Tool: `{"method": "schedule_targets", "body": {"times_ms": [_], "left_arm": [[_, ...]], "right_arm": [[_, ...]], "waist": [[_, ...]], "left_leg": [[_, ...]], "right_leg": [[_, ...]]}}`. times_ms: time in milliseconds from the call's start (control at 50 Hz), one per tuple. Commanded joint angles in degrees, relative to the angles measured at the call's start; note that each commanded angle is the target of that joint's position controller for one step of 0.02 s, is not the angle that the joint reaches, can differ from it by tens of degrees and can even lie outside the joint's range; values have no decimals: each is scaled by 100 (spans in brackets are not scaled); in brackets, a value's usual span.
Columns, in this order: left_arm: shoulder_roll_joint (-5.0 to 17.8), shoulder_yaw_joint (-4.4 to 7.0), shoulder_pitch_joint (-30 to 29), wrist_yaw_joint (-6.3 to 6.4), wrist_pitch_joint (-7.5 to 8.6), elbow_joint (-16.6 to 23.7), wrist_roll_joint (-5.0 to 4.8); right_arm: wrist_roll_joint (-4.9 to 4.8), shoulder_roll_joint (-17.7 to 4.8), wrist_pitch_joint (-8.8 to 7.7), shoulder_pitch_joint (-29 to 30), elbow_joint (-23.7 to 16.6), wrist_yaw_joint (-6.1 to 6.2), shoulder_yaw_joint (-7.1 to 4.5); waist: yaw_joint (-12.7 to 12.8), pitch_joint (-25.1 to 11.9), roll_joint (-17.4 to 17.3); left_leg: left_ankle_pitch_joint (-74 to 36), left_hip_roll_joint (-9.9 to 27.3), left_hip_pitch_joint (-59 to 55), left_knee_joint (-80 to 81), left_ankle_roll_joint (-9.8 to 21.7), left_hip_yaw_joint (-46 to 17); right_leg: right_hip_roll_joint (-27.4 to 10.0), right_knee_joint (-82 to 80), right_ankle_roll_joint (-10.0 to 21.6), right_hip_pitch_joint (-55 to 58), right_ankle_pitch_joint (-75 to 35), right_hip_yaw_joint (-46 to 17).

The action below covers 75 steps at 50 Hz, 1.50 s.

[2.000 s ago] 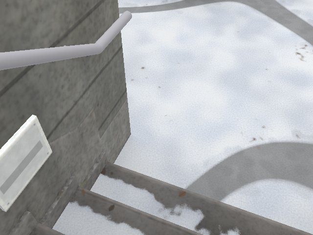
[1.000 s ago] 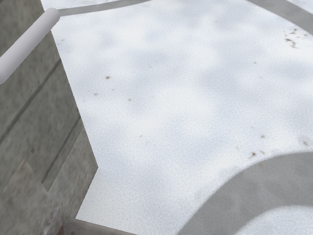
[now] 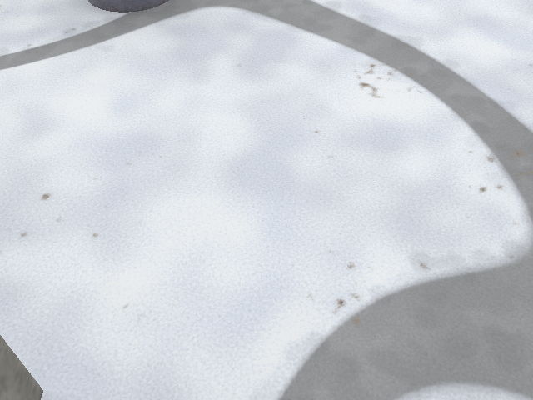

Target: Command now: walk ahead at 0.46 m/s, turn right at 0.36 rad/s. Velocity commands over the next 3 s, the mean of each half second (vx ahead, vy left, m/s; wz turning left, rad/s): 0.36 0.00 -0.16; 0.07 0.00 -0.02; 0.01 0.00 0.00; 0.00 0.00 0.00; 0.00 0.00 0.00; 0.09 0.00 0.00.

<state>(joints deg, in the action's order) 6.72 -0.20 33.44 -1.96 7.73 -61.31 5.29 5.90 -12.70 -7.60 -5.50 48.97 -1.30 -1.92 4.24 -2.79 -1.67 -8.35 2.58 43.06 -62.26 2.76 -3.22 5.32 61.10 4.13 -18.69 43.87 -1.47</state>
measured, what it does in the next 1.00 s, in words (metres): goes down: left foot 0.17 m lower, then right foot 0.17 m lower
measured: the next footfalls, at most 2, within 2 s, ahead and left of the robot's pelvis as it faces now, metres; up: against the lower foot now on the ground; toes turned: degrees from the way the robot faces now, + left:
left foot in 0.12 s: +0.16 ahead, +0.09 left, -0.17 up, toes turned +0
right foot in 0.56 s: +0.49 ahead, -0.17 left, -0.33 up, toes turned -6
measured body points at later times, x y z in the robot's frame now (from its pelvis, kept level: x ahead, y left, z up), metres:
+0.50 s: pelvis +0.28 -0.03 -0.18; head +0.29 -0.04 +0.27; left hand +0.50 +0.16 -0.29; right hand +0.17 -0.21 -0.33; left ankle +0.12 +0.09 -0.82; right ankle +0.47 -0.17 -0.90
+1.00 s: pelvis +0.43 -0.05 -0.26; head +0.42 -0.04 +0.19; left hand +0.47 +0.17 -0.42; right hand +0.52 -0.29 -0.39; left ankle +0.48 +0.09 -0.99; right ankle +0.45 -0.17 -0.99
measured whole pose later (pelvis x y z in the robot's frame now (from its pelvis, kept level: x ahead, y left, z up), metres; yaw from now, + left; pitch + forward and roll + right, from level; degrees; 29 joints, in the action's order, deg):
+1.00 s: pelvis +0.43 -0.05 -0.26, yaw -3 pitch +0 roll -2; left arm 8.9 0.9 15.4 2.1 -0.2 -57.8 0.2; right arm -0.1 -9.0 1.9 -9.9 53.6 2.8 -2.1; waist 1.7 -1.5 -0.3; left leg 14.6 3.6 20.9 -35.1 -2.4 -2.9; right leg 1.0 31.0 0.8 -17.8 13.5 4.2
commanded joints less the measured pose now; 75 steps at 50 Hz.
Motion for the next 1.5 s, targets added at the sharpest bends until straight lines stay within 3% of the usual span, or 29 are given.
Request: {"method": "schedule_targets", "body": {"times_ms": [20,60,100,120,140,160,180,200,240,300,320,340,360,400,440,500,520,560,580,600,620,680,740,780,840,900,920,980,1500], "left_arm": [[860,-30,-1775,105,349,1009,-78],[1292,76,-819,-73,325,744,-249],[1615,197,-1028,-348,143,749,-191],[1301,185,-590,-551,96,552,27],[174,70,1020,-557,39,225,-74],[387,72,445,-464,-6,824,-136],[921,197,-863,-325,-18,1360,-185],[1021,193,-1654,-105,-45,1460,-46],[836,113,-1304,5,-201,1083,-18],[281,-141,-1195,-236,-334,1012,55],[435,-197,-1803,-287,-307,1180,113],[695,-138,-2404,-284,-285,1285,206],[823,-164,-2747,-238,-289,1299,99],[1037,-76,-2556,-260,-443,1361,-25],[1490,54,-3136,-232,-505,1595,-10],[1054,-142,-3838,-248,-477,1586,13],[1002,55,-3781,-194,-347,1611,-1253],[1494,331,-723,-125,-410,474,-976],[1832,347,95,-93,-476,209,-686],[1549,301,-135,-38,-594,185,-662],[1000,138,-651,39,-674,433,-629],[1149,60,-2460,227,-740,778,-405],[1075,34,-2748,287,-580,856,-327],[946,75,-2627,453,-634,834,-415],[896,134,-2224,466,-684,665,-506],[537,84,-1819,362,-656,504,-517],[586,147,-1470,335,-644,537,-517],[775,261,-1710,460,-793,563,-518],[618,350,-1543,486,-801,7,-557]], "right_arm": [[-101,161,124,-1768,126,-150,137],[91,-442,279,-1566,-118,-175,11],[18,-907,366,-2889,501,-219,-144],[93,-1298,323,-3708,866,-207,-350],[186,-1497,291,-3828,790,-242,-342],[207,-1378,240,-3671,722,-339,-336],[139,-1326,194,-3068,728,-333,-384],[161,-92,101,-1902,505,-274,32],[73,622,39,-1049,421,-242,337],[-196,-38,-61,-1685,824,-94,237],[-146,150,-174,-1821,884,44,294],[-341,161,-226,-2305,855,274,313],[-294,135,-255,-2343,801,343,359],[-50,-342,-154,-2260,867,79,309],[-225,-319,-169,-2305,773,9,327],[-472,-396,89,-3281,1162,200,220],[-824,-380,417,-2750,1078,320,40],[-686,120,479,-3092,1407,285,85],[-971,534,434,-3447,1348,280,239],[-1087,174,349,-3069,849,245,277],[-1063,-3,395,-2340,574,250,259],[-904,328,859,-1609,211,600,264],[-736,271,891,-1562,160,706,82],[-641,258,818,-1229,176,685,48],[-710,176,888,-1093,237,575,2],[-430,-169,1012,-1100,228,471,-63],[-512,-553,1023,-1015,286,454,-161],[-614,-249,904,-522,336,396,-185],[-650,-110,795,-803,802,315,-259]], "waist": [[-1212,653,424],[-1210,1360,-194],[-1517,1279,-153],[-1556,642,-556],[-843,-990,-1443],[-1010,-926,-675],[-1240,212,-362],[-910,514,1016],[-194,1144,504],[-87,419,98],[-407,366,391],[-871,278,441],[-1014,223,598],[-552,598,-126],[-627,991,86],[-1426,1209,137],[-1181,1142,369],[-58,-340,967],[257,-1765,1698],[219,-2834,1525],[277,-2692,874],[-675,-915,-216],[-925,208,282],[-799,41,783],[-760,-222,1034],[-700,229,546],[-333,402,-148],[-311,662,-580],[-366,418,134]], "left_leg": [[-1946,-175,-5154,613,-687,978],[212,-151,-5004,1818,-633,1075],[442,37,-4891,4105,-116,719],[147,320,-5335,3653,672,61],[-3737,1105,-7304,1498,2096,-988],[-3416,1778,-7758,2115,2787,-2845],[-318,2144,-7015,2882,2682,-3620],[1125,1776,-5852,3315,1747,-2800],[842,1694,-2305,4028,2056,-2204],[-229,866,-755,3318,1790,-1068],[68,785,-1960,2989,1356,-981],[773,375,-2934,2496,1105,-559],[2039,-55,-2059,2122,763,-77],[2754,159,-155,2439,873,-245],[2454,641,-1281,2077,853,-746],[2263,616,-3473,1259,761,-1134],[1213,153,-3037,269,482,-645],[3779,-570,-755,-2588,-40,43],[6834,-983,947,-5548,-540,-171],[6648,-402,1561,-5928,-705,-721],[6200,0,1730,-5004,-729,-640],[4077,396,42,-3733,-825,-154],[2648,359,-829,-1571,-720,-387],[2024,220,-1971,1311,-724,56],[1673,-3,-2925,2439,-729,278],[1424,431,-3422,3231,-418,-72],[1831,435,-3369,3156,-216,-32],[3400,190,-1994,3865,-228,-107],[699,-85,-3057,3404,-108,143]], "right_leg": [[-4,-1280,418,-5350,-166,107],[-357,-773,699,-4226,262,-947],[-657,876,806,-1781,-1622,-1846],[-186,3112,561,-1367,-3268,-1821],[528,5881,160,-3167,-146,-1139],[721,6407,-81,-5076,-228,-1011],[276,6081,-121,-6648,-992,-1205],[-385,3603,-79,-6342,-3265,-1794],[-1250,1329,-66,-4122,-4489,-1415],[-1261,1220,-344,-2026,-4889,-304],[-1612,36,-430,-3110,-5862,-862],[-1471,-1324,-513,-3657,-6719,-452],[-1518,-2619,-464,-2380,-8223,-337],[-1098,-1956,-331,-277,-7989,173],[-1259,-2626,-319,-1062,-6956,-30],[-1333,-4894,-349,-1674,-6797,33],[-851,-5217,-315,-763,-7092,140],[-1528,-3911,72,3114,-10764,51],[-2888,-2153,1099,5662,-13224,-750],[-3212,-1865,1667,6046,-11775,-1468],[-2892,-2342,1552,5371,-9289,-1274],[-3002,-4210,1499,708,-5133,-1903],[-2087,-4478,1012,-1169,-4470,-861],[-1219,-4349,622,-1144,-4277,115],[-1534,-4353,690,-918,-3271,-368],[-1187,-4201,-33,-1216,-1441,-533],[-908,-4293,-186,-1328,-1625,-325],[-664,-3758,-366,-80,-2159,229],[-815,-3320,-577,672,-3705,447]]}}
Over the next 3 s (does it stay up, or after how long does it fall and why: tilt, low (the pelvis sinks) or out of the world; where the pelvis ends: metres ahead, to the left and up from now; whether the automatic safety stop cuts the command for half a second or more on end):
stays up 0.52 -0.02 -0.27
